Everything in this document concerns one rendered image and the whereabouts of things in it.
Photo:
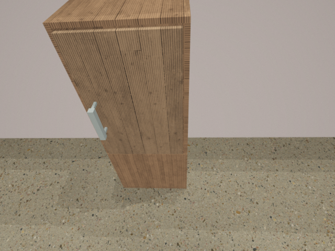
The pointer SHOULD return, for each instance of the handle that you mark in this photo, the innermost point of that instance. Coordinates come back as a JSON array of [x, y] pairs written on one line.
[[96, 122]]

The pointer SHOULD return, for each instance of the cupboard door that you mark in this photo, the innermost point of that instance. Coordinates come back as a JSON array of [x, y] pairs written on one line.
[[136, 77]]

